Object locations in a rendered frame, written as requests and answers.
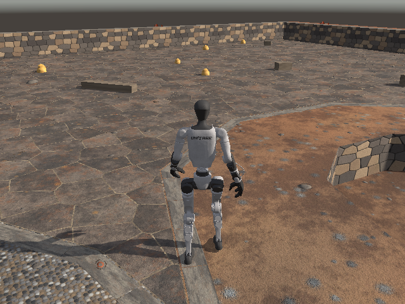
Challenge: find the robot right upper arm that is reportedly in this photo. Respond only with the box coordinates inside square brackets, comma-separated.
[215, 127, 233, 163]

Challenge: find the left robot hand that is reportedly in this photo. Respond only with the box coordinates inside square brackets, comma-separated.
[170, 167, 185, 178]

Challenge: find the right robot hand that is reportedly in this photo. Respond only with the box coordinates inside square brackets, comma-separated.
[229, 180, 244, 198]

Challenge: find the robot left upper arm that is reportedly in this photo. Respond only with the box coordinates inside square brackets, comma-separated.
[172, 127, 189, 161]

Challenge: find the robot left shin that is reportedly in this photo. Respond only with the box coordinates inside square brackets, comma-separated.
[184, 213, 193, 256]

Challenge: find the robot right forearm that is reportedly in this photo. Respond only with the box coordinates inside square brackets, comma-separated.
[227, 154, 242, 183]

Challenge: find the robot right foot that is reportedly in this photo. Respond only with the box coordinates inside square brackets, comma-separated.
[213, 235, 223, 250]

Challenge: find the robot left forearm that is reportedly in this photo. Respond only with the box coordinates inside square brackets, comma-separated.
[170, 152, 179, 170]

